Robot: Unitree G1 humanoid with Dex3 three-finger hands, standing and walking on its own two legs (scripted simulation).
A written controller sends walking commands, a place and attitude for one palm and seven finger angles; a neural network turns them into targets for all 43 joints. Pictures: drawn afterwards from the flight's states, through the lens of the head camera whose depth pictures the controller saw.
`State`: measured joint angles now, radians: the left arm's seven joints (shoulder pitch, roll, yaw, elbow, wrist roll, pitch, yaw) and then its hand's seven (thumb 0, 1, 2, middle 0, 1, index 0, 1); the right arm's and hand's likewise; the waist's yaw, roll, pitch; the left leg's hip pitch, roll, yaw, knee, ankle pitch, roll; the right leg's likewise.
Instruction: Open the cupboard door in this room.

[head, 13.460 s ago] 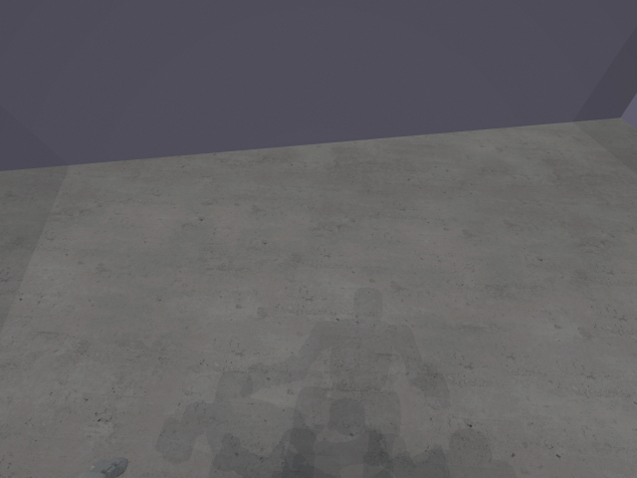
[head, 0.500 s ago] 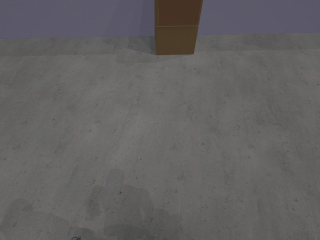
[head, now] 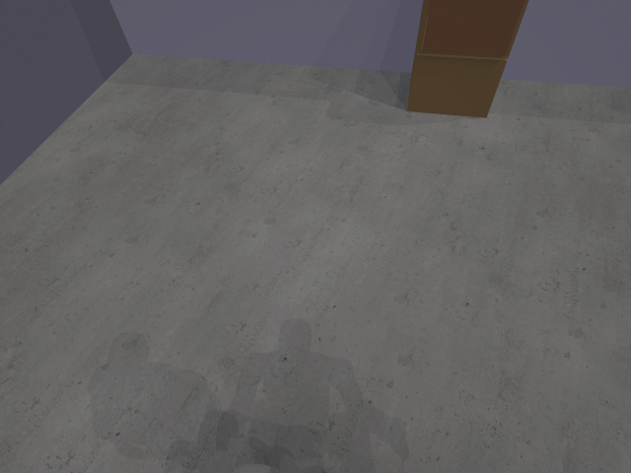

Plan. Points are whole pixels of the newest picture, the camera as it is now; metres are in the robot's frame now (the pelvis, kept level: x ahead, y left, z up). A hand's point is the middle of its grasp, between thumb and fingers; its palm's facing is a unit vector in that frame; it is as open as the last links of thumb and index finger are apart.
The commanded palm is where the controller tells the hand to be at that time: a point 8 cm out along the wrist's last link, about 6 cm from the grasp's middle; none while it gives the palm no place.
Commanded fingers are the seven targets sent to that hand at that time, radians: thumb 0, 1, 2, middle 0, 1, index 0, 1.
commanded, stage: stand and wait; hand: left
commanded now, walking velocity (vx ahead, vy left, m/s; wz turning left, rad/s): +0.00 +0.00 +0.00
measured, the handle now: out of the picture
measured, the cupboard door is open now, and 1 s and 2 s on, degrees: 0 0 0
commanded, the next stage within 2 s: turn or walk to find it in 0.16 s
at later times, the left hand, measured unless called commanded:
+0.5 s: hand out of the picture +0.03 +0.21 -0.17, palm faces +0.13 -0.95 -0.27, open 7.4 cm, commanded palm none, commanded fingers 0.00 0.90 0.90 -0.20 -0.30 -0.20 -0.30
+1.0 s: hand out of the picture -0.09 +0.21 -0.19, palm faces +0.28 -0.94 -0.21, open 7.4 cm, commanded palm none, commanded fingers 0.00 0.90 0.90 -0.20 -0.30 -0.20 -0.30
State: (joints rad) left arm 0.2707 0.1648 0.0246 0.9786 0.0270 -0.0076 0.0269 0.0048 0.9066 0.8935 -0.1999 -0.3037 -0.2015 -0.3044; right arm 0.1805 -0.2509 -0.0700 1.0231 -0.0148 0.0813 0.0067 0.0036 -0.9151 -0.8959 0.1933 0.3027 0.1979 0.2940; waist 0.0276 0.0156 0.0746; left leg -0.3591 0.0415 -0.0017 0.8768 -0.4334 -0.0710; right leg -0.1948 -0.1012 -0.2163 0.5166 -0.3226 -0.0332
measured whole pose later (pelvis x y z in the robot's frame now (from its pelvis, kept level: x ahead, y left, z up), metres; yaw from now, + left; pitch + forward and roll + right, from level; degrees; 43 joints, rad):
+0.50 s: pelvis -0.02 +0.00 -0.01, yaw +5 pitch -2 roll +1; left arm 0.18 0.19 0.03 1.01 0.01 0.01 0.02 0.00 0.90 0.89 -0.20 -0.30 -0.20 -0.30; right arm 0.16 -0.20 -0.06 1.04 -0.01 0.04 0.00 -0.01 -0.92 -0.89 0.20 0.30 0.21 0.30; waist 0.00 0.03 0.06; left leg -0.23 0.00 -0.01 0.56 -0.29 -0.02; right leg -0.25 -0.07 -0.10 0.58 -0.30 0.03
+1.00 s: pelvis -0.05 +0.02 -0.01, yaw +12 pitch -1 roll +0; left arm 0.26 0.22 0.03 1.07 0.01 0.04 0.03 0.01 0.90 0.89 -0.20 -0.30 -0.20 -0.30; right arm 0.20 -0.15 -0.03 1.06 -0.02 0.02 -0.01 0.00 -0.92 -0.90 0.19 0.30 0.20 0.29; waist 0.04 -0.06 0.05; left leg -0.16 0.02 0.07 0.50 -0.33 0.00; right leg -0.31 -0.10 -0.13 0.70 -0.42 0.03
